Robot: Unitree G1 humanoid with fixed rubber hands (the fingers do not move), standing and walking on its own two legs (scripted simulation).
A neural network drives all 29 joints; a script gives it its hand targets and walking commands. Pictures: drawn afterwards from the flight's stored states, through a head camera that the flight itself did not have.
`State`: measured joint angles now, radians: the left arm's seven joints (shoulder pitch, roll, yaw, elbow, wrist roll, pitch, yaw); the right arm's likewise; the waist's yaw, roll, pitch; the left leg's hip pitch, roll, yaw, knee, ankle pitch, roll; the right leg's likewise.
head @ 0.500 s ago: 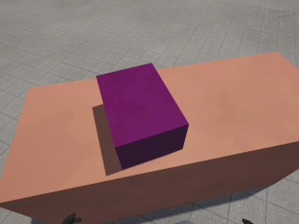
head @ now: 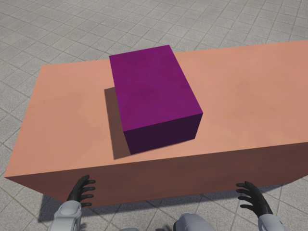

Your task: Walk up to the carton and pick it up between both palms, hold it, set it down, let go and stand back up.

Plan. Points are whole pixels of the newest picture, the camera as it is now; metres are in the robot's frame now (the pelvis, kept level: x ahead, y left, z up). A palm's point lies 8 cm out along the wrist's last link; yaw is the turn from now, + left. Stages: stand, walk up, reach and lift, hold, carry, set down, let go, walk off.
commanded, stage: reach and lift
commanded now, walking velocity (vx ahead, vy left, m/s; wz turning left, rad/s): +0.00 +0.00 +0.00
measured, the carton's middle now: (151, 96) +0.52 +0.01 -0.03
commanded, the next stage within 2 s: none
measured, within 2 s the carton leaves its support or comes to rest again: neither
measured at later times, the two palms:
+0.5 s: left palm (73, 215) +0.17 +0.21 -0.04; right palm (265, 223) +0.13 -0.25 -0.07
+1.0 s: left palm (76, 200) +0.20 +0.21 -0.03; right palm (249, 189) +0.20 -0.22 -0.04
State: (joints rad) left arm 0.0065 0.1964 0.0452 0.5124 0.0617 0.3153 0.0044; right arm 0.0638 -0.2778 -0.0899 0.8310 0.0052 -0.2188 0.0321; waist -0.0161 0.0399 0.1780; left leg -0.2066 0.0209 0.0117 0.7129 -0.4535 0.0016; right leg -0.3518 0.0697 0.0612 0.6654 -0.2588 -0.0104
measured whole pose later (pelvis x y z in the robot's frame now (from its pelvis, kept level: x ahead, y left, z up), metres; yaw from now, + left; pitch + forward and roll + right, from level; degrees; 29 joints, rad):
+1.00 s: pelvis +0.02 -0.02 +0.02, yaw +3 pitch -3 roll +0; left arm 0.14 0.15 0.00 0.56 -0.05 -0.20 0.13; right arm 0.16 -0.17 -0.03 0.71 0.11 -0.40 0.07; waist 0.02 0.00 0.06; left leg -0.08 0.01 -0.03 0.47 -0.34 -0.02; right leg -0.24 0.05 0.02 0.49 -0.21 -0.03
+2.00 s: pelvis +0.02 -0.01 +0.03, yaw +2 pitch +0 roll +0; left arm -0.09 0.04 0.03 0.51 -0.03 -0.12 0.18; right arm -0.19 -0.32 0.06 0.77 0.31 -0.34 0.13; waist 0.06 0.02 0.00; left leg -0.09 0.02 -0.01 0.38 -0.29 -0.01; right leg -0.24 0.05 0.04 0.38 -0.15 -0.03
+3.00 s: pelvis +0.02 -0.02 +0.02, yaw +3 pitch +14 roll -1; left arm -0.70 0.13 0.11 0.78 -0.11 0.04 0.14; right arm -0.82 -0.40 0.05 1.04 0.35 -0.10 0.07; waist 0.12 0.03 -0.12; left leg -0.41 0.02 -0.03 0.43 -0.27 -0.02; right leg -0.51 0.05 0.02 0.33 -0.07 -0.03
